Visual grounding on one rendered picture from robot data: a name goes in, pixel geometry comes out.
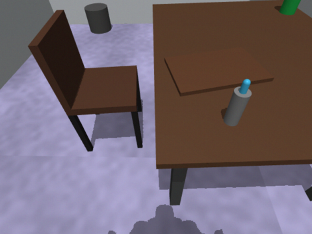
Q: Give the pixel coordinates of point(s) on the table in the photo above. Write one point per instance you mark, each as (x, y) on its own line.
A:
(276, 125)

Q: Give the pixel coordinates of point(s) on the chair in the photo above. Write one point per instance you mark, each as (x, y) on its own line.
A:
(80, 90)

